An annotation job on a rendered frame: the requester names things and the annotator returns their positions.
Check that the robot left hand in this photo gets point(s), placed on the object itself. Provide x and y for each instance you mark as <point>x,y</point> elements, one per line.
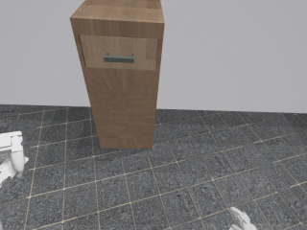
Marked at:
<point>12,155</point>

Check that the drawer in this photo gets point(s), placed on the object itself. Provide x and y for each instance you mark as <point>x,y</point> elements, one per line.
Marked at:
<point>143,50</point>

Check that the cabinet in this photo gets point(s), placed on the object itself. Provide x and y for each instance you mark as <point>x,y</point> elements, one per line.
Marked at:
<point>123,101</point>

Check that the robot right hand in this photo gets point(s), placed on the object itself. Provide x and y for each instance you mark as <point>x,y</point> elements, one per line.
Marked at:
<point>242,219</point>

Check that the handle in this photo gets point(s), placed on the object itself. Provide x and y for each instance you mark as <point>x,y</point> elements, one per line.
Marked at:
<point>121,59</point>

